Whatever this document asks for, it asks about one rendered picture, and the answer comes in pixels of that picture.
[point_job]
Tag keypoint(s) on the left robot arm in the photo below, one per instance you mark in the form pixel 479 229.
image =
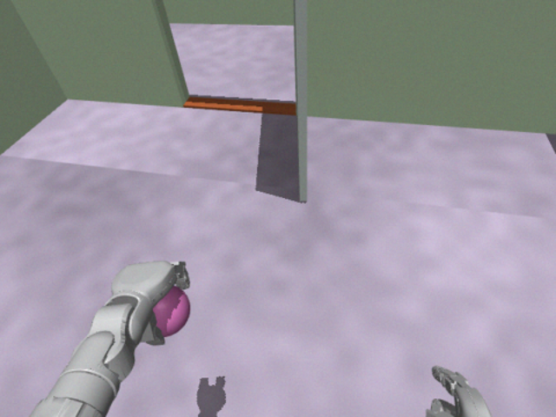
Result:
pixel 101 361

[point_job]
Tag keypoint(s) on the left robot hand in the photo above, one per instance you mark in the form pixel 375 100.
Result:
pixel 153 279

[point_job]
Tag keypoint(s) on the right robot hand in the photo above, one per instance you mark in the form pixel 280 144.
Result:
pixel 468 401

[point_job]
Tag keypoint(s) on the ball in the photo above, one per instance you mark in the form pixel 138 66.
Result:
pixel 172 311

